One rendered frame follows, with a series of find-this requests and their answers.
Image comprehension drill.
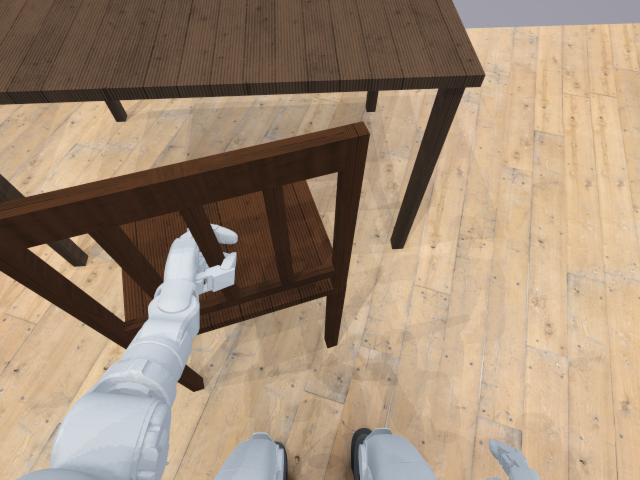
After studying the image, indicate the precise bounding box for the robot right shin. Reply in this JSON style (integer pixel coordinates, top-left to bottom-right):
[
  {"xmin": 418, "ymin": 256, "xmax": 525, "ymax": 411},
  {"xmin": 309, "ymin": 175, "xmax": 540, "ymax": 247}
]
[{"xmin": 365, "ymin": 428, "xmax": 392, "ymax": 441}]

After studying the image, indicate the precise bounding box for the robot right hand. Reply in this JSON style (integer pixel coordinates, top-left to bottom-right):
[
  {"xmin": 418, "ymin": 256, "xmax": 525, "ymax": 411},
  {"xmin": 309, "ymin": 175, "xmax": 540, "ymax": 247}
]
[{"xmin": 486, "ymin": 439, "xmax": 541, "ymax": 480}]

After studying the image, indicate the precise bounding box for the chair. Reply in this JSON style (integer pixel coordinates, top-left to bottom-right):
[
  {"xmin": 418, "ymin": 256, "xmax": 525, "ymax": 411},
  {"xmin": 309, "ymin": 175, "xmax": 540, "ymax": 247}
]
[{"xmin": 0, "ymin": 121, "xmax": 370, "ymax": 392}]

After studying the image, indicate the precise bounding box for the robot shin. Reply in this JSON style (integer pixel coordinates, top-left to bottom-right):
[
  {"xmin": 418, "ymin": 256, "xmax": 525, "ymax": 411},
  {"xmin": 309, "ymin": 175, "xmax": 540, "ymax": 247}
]
[
  {"xmin": 250, "ymin": 432, "xmax": 276, "ymax": 445},
  {"xmin": 365, "ymin": 428, "xmax": 392, "ymax": 441}
]

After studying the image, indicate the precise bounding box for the robot left forearm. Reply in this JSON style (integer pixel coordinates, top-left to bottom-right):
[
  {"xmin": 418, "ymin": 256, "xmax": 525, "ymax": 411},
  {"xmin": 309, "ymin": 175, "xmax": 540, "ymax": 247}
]
[{"xmin": 49, "ymin": 279, "xmax": 200, "ymax": 468}]

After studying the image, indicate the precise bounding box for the robot left shin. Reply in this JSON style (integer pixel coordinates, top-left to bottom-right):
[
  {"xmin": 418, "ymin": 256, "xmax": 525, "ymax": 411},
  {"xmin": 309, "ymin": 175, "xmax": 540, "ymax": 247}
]
[{"xmin": 250, "ymin": 432, "xmax": 276, "ymax": 445}]

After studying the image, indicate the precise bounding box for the robot left hand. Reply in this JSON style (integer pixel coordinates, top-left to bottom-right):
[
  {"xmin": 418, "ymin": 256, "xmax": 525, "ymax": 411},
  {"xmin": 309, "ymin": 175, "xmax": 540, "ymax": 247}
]
[{"xmin": 164, "ymin": 224, "xmax": 238, "ymax": 295}]

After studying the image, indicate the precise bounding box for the robot left upper arm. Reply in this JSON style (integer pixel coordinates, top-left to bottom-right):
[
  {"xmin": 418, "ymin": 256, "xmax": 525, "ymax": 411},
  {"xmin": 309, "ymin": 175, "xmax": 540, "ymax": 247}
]
[{"xmin": 16, "ymin": 392, "xmax": 171, "ymax": 480}]

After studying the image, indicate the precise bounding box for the table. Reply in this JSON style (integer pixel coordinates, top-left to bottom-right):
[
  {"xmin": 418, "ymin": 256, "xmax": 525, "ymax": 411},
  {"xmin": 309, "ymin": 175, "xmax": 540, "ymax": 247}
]
[{"xmin": 0, "ymin": 0, "xmax": 485, "ymax": 267}]

